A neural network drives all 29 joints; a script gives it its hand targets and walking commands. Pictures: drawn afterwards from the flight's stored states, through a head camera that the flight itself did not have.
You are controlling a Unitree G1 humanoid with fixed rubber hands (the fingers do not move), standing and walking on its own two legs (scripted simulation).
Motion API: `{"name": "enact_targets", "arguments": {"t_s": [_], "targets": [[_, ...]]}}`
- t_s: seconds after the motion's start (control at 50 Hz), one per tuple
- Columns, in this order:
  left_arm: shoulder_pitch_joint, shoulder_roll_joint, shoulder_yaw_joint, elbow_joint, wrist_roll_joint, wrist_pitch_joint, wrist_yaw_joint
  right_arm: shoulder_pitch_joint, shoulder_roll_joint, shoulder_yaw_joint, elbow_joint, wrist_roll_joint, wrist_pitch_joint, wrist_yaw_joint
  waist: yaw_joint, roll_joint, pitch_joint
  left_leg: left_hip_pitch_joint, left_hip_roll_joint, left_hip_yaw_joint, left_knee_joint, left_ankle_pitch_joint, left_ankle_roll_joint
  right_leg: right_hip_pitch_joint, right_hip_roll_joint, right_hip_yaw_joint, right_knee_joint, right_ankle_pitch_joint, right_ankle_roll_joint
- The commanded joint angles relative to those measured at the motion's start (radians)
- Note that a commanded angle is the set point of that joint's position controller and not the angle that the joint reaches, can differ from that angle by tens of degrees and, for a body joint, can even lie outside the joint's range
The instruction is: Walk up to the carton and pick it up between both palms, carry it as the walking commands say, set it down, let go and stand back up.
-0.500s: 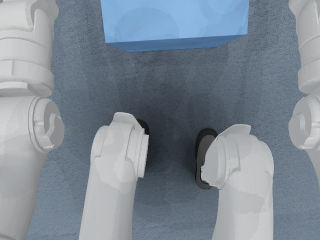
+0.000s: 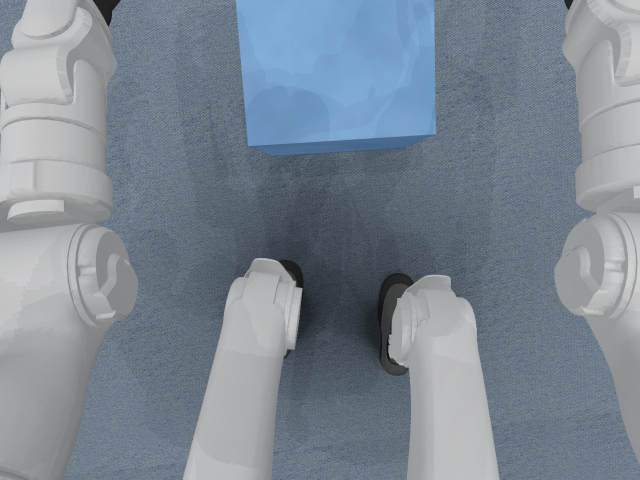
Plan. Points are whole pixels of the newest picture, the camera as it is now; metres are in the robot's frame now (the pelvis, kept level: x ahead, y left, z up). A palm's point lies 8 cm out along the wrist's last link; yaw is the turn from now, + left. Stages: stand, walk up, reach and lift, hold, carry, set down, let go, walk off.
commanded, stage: set down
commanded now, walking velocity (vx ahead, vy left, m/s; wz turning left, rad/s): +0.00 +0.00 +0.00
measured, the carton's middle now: (334, 50) +0.60 +0.06 -0.39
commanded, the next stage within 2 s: let go in 0.64 s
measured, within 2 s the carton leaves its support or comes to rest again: neither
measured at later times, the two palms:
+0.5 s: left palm out of the picture +0.54 +0.28 +0.05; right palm out of the picture +0.60 -0.16 +0.04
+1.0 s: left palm out of the picture +0.45 +0.27 +0.09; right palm out of the picture +0.50 -0.20 +0.08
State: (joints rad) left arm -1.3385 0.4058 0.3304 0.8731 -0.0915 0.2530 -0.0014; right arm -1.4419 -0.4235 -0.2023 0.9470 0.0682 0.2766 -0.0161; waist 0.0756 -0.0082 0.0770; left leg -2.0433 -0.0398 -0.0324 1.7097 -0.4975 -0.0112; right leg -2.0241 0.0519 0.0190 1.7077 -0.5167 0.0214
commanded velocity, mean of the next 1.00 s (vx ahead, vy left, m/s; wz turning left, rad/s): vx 0.00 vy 0.00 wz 0.00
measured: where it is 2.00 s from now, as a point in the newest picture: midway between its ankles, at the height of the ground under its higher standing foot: (337, 333)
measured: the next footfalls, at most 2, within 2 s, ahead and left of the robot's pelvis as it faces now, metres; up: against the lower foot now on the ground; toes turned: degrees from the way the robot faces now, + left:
none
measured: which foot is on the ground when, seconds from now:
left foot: down 0.00-1.00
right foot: down 0.00-1.00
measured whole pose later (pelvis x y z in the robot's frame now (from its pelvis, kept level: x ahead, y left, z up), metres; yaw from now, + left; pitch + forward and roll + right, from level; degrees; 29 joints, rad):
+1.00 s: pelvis +0.06 +0.00 +0.20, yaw +0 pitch +39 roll -1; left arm -0.66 0.31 0.28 0.59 0.02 0.16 -0.13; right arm -0.73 -0.25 -0.22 0.61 -0.04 0.20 -0.03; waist 0.05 -0.01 0.01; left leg -1.23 -0.02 -0.03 0.82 -0.27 0.00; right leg -1.22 0.04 0.05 0.82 -0.27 0.01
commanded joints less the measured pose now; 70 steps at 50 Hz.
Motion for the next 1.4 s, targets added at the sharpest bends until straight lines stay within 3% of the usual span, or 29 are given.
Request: {"name": "enact_targets", "arguments": {"t_s": [0.0, 0.34, 0.64, 0.7, 0.8, 0.9, 0.98, 1.14, 1.28, 1.38], "targets": [[-0.22, 0.17, 0.024, -0.124, 0.005, -0.017, -0.005, -0.269, -0.128, -0.021, -0.131, -0.008, -0.016, 0.005, 0.03, -0.044, -1.236, 0.732, -0.019, 0.084, -0.188, 0.486, -0.022, 0.637, 0.034, -0.078, -0.181, 0.357, -0.006], [-0.163, 0.134, 0.055, -0.111, 0.042, -0.029, -0.04, -0.193, -0.111, -0.061, -0.113, -0.047, -0.028, 0.045, 0.032, -0.042, -1.187, 0.965, -0.009, 0.079, -0.554, 0.531, -0.028, 0.856, 0.023, -0.045, -0.544, 0.42, 0.006], [-0.029, 0.042, 0.119, -0.082, 0.153, -0.068, -0.068, -0.059, -0.035, -0.131, -0.059, -0.156, -0.06, 0.059, 0.034, -0.04, -1.055, 1.083, 0.007, 0.061, -0.761, 0.605, -0.033, 1.012, 0.022, -0.029, -0.746, 0.513, 0.008], [0.036, 0.063, 0.123, -0.117, 0.18, -0.082, -0.081, 0.025, -0.012, -0.137, -0.108, -0.178, -0.07, 0.032, 0.031, -0.042, -1.122, 1.095, 0.004, 0.059, -0.759, 0.657, -0.031, 1.121, 0.017, -0.009, -0.738, 0.622, 0.004], [0.237, 0.1, 0.077, -0.244, 0.171, -0.098, -0.11, 0.217, 0.026, -0.125, -0.301, -0.175, -0.075, -0.02, 0.02, -0.049, -1.265, 1.193, -0.01, 0.056, -0.786, 0.776, -0.006, 1.336, 0.018, 0.018, -0.747, 0.788, 0.01], [0.484, 0.075, -0.012, -0.415, 0.114, -0.103, -0.126, 0.455, 0.04, -0.047, -0.479, -0.123, -0.086, -0.022, 0.006, -0.003, -1.256, 1.476, -0.004, 0.016, -0.831, 0.952, 0.001, 1.343, 0.028, 0.013, -0.832, 0.789, 0.016], [0.656, 0.029, -0.047, -0.409, 0.097, -0.13, -0.135, 0.633, 0.085, -0.005, -0.475, -0.092, -0.117, -0.007, -0.007, -0.003, -1.056, 1.498, 0.01, -0.008, -0.889, 0.898, -0.003, 1.36, 0.021, 0.01, -0.909, 0.738, 0.016], [0.977, -0.056, -0.119, -0.361, 0.116, -0.2, -0.116, 0.984, 0.121, 0.013, -0.417, -0.103, -0.198, 0.017, -0.018, 0.012, -0.71, 1.563, 0.026, -0.011, -1.016, 0.688, -0.019, 1.435, 0.011, -0.01, -1.041, 0.587, 0.014], [1.229, -0.091, -0.182, -0.466, 0.103, -0.234, -0.086, 1.238, 0.117, 0.047, -0.465, -0.081, -0.252, 0.043, -0.047, 0.041, -0.516, 1.659, 0.02, -0.007, -1.123, 0.512, -0.018, 1.609, -0.004, -0.015, -1.131, 0.485, -0.002], [1.384, -0.105, -0.224, -0.537, 0.09, -0.244, -0.072, 1.39, 0.128, 0.088, -0.527, -0.066, -0.27, 0.058, -0.058, 0.028, -0.386, 1.717, 0.008, 0.009, -1.186, 0.403, -0.021, 1.709, -0.018, -0.013, -1.19, 0.424, -0.011]]}}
